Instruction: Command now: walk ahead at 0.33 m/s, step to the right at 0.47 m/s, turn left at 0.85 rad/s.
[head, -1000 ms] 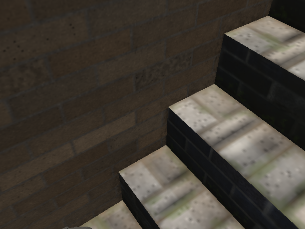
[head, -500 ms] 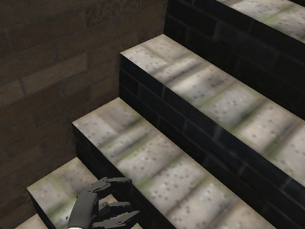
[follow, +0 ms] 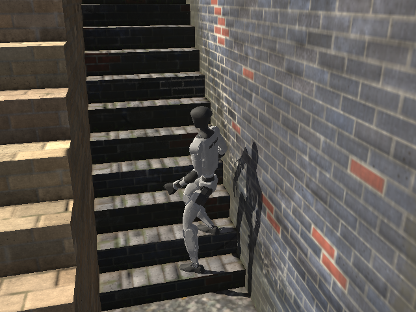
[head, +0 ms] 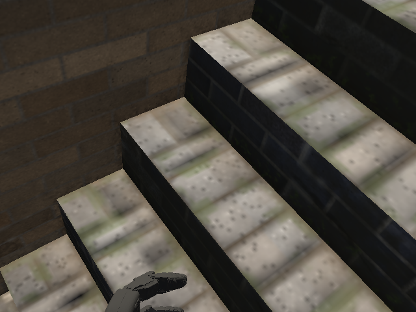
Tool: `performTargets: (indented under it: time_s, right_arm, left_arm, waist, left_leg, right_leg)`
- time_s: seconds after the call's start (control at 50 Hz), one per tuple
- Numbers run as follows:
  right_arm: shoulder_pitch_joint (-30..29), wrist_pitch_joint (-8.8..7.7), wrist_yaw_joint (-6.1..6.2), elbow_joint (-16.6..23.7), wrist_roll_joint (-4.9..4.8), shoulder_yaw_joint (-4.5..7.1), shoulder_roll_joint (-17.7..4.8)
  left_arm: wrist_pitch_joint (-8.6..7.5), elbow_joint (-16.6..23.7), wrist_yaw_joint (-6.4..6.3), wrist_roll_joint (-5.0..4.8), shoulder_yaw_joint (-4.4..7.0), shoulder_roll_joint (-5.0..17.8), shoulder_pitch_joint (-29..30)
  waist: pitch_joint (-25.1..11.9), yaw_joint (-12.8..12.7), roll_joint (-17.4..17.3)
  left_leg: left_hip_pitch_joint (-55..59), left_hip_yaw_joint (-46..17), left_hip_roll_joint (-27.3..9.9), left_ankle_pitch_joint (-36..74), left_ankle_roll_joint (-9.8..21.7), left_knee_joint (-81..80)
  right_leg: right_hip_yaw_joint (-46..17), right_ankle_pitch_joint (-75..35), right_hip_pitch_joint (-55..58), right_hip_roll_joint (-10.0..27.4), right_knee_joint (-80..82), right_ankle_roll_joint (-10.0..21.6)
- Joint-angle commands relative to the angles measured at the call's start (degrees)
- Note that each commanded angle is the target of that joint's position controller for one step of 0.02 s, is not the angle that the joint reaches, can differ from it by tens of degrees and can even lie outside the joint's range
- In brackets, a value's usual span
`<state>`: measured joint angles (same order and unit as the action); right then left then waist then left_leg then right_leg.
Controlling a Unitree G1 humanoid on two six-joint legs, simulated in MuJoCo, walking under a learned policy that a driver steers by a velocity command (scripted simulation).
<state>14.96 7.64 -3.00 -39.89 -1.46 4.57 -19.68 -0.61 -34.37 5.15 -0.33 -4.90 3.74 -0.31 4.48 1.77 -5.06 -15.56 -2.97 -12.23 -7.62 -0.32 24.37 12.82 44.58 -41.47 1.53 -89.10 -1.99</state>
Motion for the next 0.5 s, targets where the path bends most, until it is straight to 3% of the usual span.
performTargets:
  time_s: [0.02, 0.04, 0.06, 0.08, 0.1, 0.18, 0.2, 0.22, 0.24, 0.26, 0.28, 0.3, 0.32, 0.34, 0.36, 0.38, 0.4, 0.42, 0.44, 0.46, 0.48, 0.5]
  right_arm:
    - [-4.1, -1.12, -0.37, 4.6, -0.26, 1.38, -10.9]
    - [-5.4, -1.49, -0.27, 4.9, -0.38, 1.45, -11.1]
    - [-1.3, -1.14, -0.57, 3.7, -1.13, 2.24, -11.7]
    - [-1.8, -1.16, -1.63, 3.8, -1.44, 2.4, -11.7]
    - [-2.0, -1.0, -1.76, 4.2, -1.65, 2.8, -11.8]
    - [-2.1, -1.44, -0.95, 4.8, -0.31, 2.65, -9.8]
    - [-14.5, -1.48, -1.81, 7.7, -5.15, 0.23, -2.9]
    - [-20.1, -0.77, -1.79, 9.5, -4.63, 0.7, -2.1]
    - [-25.2, 0.65, -1.7, 11.4, -3.49, 2.17, -5.6]
    - [-20.9, 1.9, -1.03, 10.6, -3.67, 2.53, -5.8]
    - [-11.9, 1.51, -0.06, 7.2, -3.63, 1.68, -3.6]
    - [-6.5, 0.48, 0.23, 5.1, -3.07, 1.34, -3.7]
    - [-4.9, -0.95, 0.18, 3.0, -1.98, 1.37, -4.6]
    - [-3.7, -2.58, -0.16, 0.9, -1.5, 1.56, -5.0]
    - [-0.2, -4.13, -0.7, -3.7, -0.69, 1.5, -3.2]
    - [4.1, -6.37, -1.34, -7.8, 1.31, 0.63, -0.2]
    - [13.0, -7.32, -2.04, -11.8, 1.55, 0.09, -3.7]
    - [18.1, -6.87, 0.56, -9.1, 1.81, -0.03, -5.4]
    - [44.6, -10.43, -1.36, -20.7, 14.71, -0.11, -10.7]
    - [17.2, -5.91, 2.03, -9.2, 4.58, 0.57, -8.7]
    - [30.5, -8.65, -1.15, -13.6, 10.26, -2.96, -9.3]
    - [24.1, -9.94, -1.09, -10.5, 9.47, -2.96, -9.4]
  left_arm:
    - [-1.34, 4.1, -0.61, -0.14, 1.06, 1.3, 2.0]
    - [-1.49, 3.7, -0.69, 0.27, 1.18, 1.4, 0.6]
    - [-0.76, 2.6, 0.32, 0.89, 1.78, 2.4, 1.2]
    - [-0.21, 1.2, 1.05, 1.03, 2.13, 3.0, -0.8]
    - [-0.11, 0.3, 1.19, 1.22, 2.62, 3.8, -2.8]
    - [0.79, -1.9, 1.32, 1.64, 2.91, 3.9, -4.3]
    - [0.18, 2.7, -4.0, 4.74, 4.69, 8.0, 6.6]
    - [0.2, 3.8, -6.7, 4.41, 7.07, 13.1, 11.0]
    - [-0.15, 4.8, -7.63, 3.67, 8.0, 14.8, 9.3]
    - [-1.41, 4.7, -7.48, 3.43, 8.44, 14.8, 10.8]
    - [-2.38, 3.0, -7.14, 3.1, 7.9, 12.9, 12.5]
    - [-2.73, 1.5, -7.03, 4.19, 7.87, 12.5, 9.9]
    - [-1.68, -2.6, -6.88, 5.29, 7.93, 12.6, 4.3]
    - [0.08, -5.3, -6.73, 6.22, 7.06, 11.2, -3.6]
    - [1.44, -7.9, -7.78, 5.15, 6.71, 10.0, -8.7]
    - [2.51, -7.7, -7.35, 2.66, 6.73, 9.0, -8.6]
    - [3.31, -5.0, -5.58, 1.22, 5.65, 5.0, -2.4]
    - [2.36, 2.5, -5.3, 0.81, 3.93, 3.9, 18.2]
    - [-0.3, 0.8, 0.25, 1.73, 5.55, 13.9, 1.6]
    - [0.23, 0.1, -2.94, -0.65, 3.83, 5.1, 12.5]
    - [-3.62, 1.5, -0.4, 1.79, 6.62, 14.9, 1.7]
    - [-7.35, 1.3, 1.49, 4.0, 6.61, 12.1, -4.2]
  waist:
    - [3.5, -1.8, -11.2]
    - [3.4, -2.7, -12.1]
    - [0.8, -1.6, -10.8]
    - [-0.6, -1.4, -13.6]
    - [-1.9, -2.2, -12.3]
    - [-4.2, -2.3, -6.0]
    - [-5.4, -4.2, 9.2]
    - [-6.1, -4.7, 21.3]
    - [-6.8, -6.4, 16.6]
    - [-7.3, -2.6, 9.9]
    - [-8.1, 1.8, 13.0]
    - [-8.7, 3.7, 14.6]
    - [-11.0, 2.8, 12.5]
    - [-10.7, 1.6, 4.4]
    - [-9.3, 1.9, -3.9]
    - [-6.7, 3.1, -13.5]
    - [-3.8, 3.5, -28.7]
    - [-0.9, 10.6, -20.9]
    - [-17.3, 9.7, 0.1]
    - [-11.7, 6.5, -9.3]
    - [-15.8, 5.3, 2.2]
    - [-13.7, -0.9, -0.6]
  left_leg:
    - [-18.4, -7.6, -0.6, -24.1, -2.6, -18.5]
    - [-18.6, -7.1, -0.1, -20.9, -2.9, -18.5]
    - [-14.9, -7.1, -0.4, -18.3, -3.1, -19.5]
    - [-12.4, -6.0, 0.4, -17.5, -3.8, -18.8]
    - [-12.8, -4.6, 1.1, -16.8, -4.7, -19.4]
    - [-12.5, 0.5, 3.3, -10.9, -7.0, -17.0]
    - [-19.4, 13.5, 12.0, 1.5, -3.5, 2.1]
    - [-11.2, 5.8, 9.8, 3.9, 2.1, 31.6]
    - [-16.4, -2.4, 8.2, -2.2, 4.4, 48.0]
    - [-17.4, -10.4, 2.4, 4.4, 6.0, 51.3]
    - [-13.3, -12.8, -0.3, 4.4, 6.6, 47.9]
    - [-11.8, -13.4, -2.1, -3.0, 7.8, 34.3]
    - [-3.8, -10.4, -0.9, -10.0, 8.6, 19.8]
    - [-2.3, 1.4, 4.1, 2.2, 6.4, 0.6]
    - [5.1, 12.4, 9.6, 14.2, 4.6, -12.8]
    - [16.1, 11.9, 10.8, 30.4, 5.7, -21.5]
    - [31.6, 7.9, 7.3, 77.9, 6.9, -0.7]
    - [40.4, -1.0, 2.7, 94.0, 8.2, 5.5]
    - [50.8, -9.4, -3.4, 100.1, 15.8, 17.6]
    - [49.2, -2.5, -4.3, 72.1, 9.1, 8.5]
    - [45.2, -10.4, -4.0, 73.4, 12.1, 18.2]
    - [44.6, -11.0, -7.4, 59.7, 12.1, 15.9]
  right_leg:
    - [2.7, -3.6, 7.7, -3.2, 4.9, 4.1]
    - [1.9, -4.7, 8.8, -3.4, 4.2, 4.8]
    - [2.6, -3.0, 8.4, -4.3, 1.7, 6.4]
    - [3.1, -3.7, 9.4, -5.0, 3.3, 6.0]
    - [3.3, -4.0, 12.2, -5.5, 5.7, 6.5]
    - [2.8, -4.7, 17.8, -5.1, 13.0, 7.0]
    - [-11.2, 9.7, 18.8, 3.8, 30.9, 4.2]
    - [-31.5, 21.6, 0.1, 18.1, 47.9, 9.5]
    - [-45.1, 24.6, -2.1, 26.9, 56.2, 14.5]
    - [-50.3, 16.8, 0.7, 29.7, 53.4, 15.6]
    - [-46.3, 11.9, 1.4, 29.1, 48.1, 12.9]
    - [-39.1, 7.6, 5.7, 27.1, 42.1, 9.6]
    - [-27.3, -0.9, 9.4, 21.5, 30.5, 7.5]
    - [-13.0, -5.5, 19.5, 15.5, 14.5, 6.1]
    - [-2.8, -12.3, 20.5, 12.0, 2.1, 5.9]
    - [4.7, -10.4, 11.8, 7.1, -15.7, 6.1]
    - [10.0, 14.6, -12.9, 1.0, -37.6, 4.2]
    - [3.6, 19.1, -37.5, -0.2, -42.9, 2.9]
    - [-11.1, 0.9, -34.8, -9.2, -59.0, -2.6]
    - [-4.3, 8.1, -47.9, -3.8, -45.3, 2.1]
    - [-13.0, -7.3, -46.0, -5.6, -53.9, -0.7]
    - [-14.8, -11.9, -50.2, -3.4, -52.8, 1.8]
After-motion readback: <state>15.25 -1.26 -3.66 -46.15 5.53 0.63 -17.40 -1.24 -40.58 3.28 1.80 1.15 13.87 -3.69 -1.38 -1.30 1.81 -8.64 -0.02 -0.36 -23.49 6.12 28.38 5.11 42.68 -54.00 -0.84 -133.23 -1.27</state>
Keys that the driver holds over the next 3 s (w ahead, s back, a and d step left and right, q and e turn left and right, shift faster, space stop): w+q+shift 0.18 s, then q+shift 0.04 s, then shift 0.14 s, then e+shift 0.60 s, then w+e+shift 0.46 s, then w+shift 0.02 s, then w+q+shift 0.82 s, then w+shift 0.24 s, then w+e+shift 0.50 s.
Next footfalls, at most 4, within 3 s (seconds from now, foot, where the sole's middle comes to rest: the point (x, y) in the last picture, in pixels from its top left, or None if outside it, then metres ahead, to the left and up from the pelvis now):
0.36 left None -0.02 0.10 -0.80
0.80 right None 0.20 0.08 -0.78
1.04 left None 0.32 0.55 -0.97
1.38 right None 0.22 0.14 -0.78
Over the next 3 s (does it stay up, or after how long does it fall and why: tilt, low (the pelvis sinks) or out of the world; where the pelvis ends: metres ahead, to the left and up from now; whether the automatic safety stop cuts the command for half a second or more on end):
stays up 0.21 0.30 -0.19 its command is cut before an obstacle after 1.0 s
